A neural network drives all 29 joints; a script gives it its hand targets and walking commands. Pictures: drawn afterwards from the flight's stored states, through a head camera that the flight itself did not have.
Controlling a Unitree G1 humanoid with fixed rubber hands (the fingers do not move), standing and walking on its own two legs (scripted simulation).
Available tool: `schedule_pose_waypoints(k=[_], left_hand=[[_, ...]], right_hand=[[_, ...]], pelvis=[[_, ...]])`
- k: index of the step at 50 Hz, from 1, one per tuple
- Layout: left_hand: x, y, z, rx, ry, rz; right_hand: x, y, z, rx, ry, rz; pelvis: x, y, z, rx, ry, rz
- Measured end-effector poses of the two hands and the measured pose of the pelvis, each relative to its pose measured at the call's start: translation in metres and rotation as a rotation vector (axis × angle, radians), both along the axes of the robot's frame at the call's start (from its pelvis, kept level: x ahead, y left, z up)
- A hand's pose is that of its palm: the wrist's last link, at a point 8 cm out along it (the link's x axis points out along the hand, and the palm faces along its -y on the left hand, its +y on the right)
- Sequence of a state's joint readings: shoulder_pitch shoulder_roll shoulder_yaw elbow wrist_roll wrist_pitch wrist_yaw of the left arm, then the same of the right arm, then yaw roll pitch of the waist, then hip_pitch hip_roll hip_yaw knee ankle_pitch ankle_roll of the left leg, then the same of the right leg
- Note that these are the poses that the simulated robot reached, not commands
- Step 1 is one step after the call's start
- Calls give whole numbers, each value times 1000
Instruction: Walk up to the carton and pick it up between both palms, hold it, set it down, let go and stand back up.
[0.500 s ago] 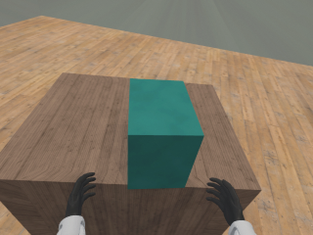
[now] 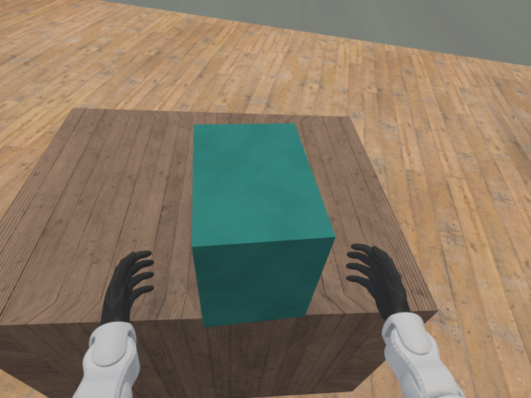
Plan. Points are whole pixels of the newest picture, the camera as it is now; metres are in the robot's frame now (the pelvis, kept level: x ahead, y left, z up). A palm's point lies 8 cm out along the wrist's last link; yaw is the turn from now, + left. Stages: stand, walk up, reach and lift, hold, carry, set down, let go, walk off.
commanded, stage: reach and lift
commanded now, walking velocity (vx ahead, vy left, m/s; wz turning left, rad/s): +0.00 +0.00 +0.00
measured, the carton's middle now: (250, 222) +0.45 +0.05 +0.00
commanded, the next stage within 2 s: none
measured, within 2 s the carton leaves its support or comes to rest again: neither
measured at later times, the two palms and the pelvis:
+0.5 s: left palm (109, 260) +0.30 +0.24 +0.08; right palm (388, 238) +0.36 -0.16 +0.10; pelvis -0.02 +0.00 +0.00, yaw -1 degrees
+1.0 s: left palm (115, 200) +0.36 +0.24 +0.13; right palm (376, 181) +0.42 -0.13 +0.15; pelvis -0.02 +0.01 +0.00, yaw -1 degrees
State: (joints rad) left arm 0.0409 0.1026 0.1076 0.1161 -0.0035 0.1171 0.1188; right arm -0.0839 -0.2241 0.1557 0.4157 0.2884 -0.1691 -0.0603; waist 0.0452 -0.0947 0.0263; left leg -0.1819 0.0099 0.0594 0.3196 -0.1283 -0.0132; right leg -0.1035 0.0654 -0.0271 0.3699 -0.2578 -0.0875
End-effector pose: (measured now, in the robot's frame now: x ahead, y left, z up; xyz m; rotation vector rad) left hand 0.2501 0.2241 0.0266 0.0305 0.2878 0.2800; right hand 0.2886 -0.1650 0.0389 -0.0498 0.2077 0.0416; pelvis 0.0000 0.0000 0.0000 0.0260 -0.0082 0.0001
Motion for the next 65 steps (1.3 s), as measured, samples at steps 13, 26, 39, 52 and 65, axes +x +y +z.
schedule_pose_waypoints(k=[13,26,39,52,65], left_hand=[[24,10,37,1,-43,-2],[48,17,58,-57,-3,46],[77,27,86,-47,-1,57],[116,17,114,-51,-16,15],[135,33,136,-39,-5,52]], right_hand=[[14,-14,27,-5,5,-6],[72,11,64,10,8,35],[111,34,91,8,40,28],[136,31,124,10,18,12],[157,33,143,22,61,20]], pelvis=[[-1,0,4,-8,1,-21],[-19,3,1,-14,43,-24],[-24,7,0,-23,81,-8],[-25,14,-1,-40,147,-17],[-25,14,-2,-39,166,-7]])
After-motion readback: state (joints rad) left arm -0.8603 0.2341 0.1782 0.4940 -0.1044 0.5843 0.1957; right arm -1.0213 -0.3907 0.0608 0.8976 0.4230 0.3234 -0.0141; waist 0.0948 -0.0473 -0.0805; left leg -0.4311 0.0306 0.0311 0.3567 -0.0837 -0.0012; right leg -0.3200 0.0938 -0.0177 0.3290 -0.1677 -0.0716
